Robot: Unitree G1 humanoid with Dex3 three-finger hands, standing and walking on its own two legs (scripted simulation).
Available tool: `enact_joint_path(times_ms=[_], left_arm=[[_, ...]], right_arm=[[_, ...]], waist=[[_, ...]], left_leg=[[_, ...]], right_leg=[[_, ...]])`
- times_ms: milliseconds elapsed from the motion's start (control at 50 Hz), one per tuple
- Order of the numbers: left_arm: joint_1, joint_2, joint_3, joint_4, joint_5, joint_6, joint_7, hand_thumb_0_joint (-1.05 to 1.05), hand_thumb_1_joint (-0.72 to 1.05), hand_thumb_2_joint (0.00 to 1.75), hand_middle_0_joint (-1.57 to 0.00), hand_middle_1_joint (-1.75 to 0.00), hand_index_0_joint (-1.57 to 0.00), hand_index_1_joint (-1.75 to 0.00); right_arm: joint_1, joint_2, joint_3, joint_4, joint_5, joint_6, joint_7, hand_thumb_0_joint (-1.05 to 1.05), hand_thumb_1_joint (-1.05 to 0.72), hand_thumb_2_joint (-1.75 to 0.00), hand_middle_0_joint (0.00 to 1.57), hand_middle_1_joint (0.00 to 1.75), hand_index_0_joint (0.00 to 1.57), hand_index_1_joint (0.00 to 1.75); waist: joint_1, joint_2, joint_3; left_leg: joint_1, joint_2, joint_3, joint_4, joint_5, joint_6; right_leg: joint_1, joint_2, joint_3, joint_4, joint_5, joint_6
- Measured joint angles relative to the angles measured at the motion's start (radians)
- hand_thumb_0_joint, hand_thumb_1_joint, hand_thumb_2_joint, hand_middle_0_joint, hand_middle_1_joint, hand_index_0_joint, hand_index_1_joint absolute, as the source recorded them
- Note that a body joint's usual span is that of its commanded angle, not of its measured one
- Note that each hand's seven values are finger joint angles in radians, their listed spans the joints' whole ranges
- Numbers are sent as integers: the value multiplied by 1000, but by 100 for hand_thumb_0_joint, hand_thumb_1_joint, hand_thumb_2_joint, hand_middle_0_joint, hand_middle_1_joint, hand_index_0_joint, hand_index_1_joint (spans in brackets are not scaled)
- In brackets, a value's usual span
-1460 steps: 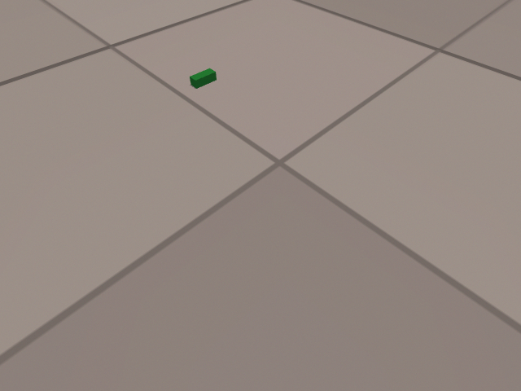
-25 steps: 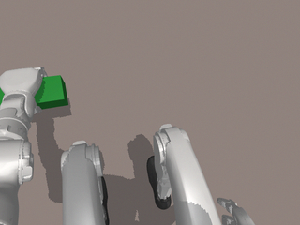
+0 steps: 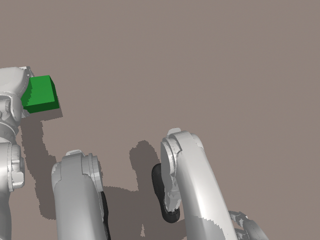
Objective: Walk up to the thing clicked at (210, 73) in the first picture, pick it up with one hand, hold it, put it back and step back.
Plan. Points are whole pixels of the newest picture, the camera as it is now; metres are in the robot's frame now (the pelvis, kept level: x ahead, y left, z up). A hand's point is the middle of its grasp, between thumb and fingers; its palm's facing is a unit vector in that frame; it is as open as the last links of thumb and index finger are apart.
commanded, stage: lower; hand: left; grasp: from above
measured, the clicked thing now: (15, 98) +0.48 +0.28 -0.20
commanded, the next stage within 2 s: rest in 0.30 s
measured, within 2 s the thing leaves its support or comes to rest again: rests again in 1.38 s
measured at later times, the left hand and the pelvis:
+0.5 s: hand (26, 101) +0.48 +0.27 -0.23, palm faces -0.46 -0.07 -0.88, open 10.4 cm; pelvis +0.00 +0.00 -0.03, yaw -2 degrees
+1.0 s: hand (33, 103) +0.48 +0.26 -0.27, palm faces -0.46 -0.12 -0.88, open 10.4 cm; pelvis +0.00 +0.01 -0.04, yaw -5 degrees
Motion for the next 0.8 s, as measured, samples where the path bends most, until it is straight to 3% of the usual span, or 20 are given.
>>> enact_joint_path(times_ms=[180,360,620,800], left_arm=[[-19,39,2,49,9,-26,4,-1,-14,74,-58,-80,-63,-71],[-19,72,22,73,43,-36,57,-1,-14,74,-58,-80,-63,-71],[-31,113,36,113,31,-27,89,-1,-13,74,-58,-80,-63,-71],[-36,168,83,155,53,-45,120,-1,-13,73,-57,-80,-63,-71]], right_arm=[[-9,-15,28,-9,-12,-8,4,0,-91,-90,20,30,20,30],[-6,-13,50,-14,-32,-24,14,0,-91,-90,20,30,20,30],[-10,-16,85,-20,-49,-49,40,0,-90,-89,20,30,20,30],[-18,-31,110,-43,-70,-71,56,0,-90,-89,20,30,20,30]], waist=[[-19,-14,26],[-38,-31,51],[-60,-39,91],[-88,-60,126]], left_leg=[[-25,0,-14,37,1,1],[-54,-2,-26,82,-4,-1],[-72,2,-46,120,-18,1],[-71,2,-65,140,-21,-1]], right_leg=[[-19,3,-13,25,7,2],[-43,3,-23,60,5,3],[-57,11,-40,81,4,9],[-49,14,-57,87,8,10]])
